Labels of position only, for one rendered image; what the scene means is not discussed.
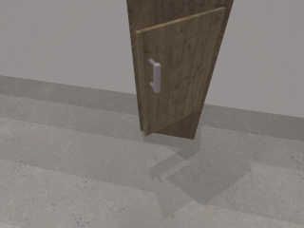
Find cupboard door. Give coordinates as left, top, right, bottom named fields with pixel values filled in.
left=135, top=7, right=227, bottom=137

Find handle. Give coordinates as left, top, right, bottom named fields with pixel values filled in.
left=148, top=58, right=161, bottom=93

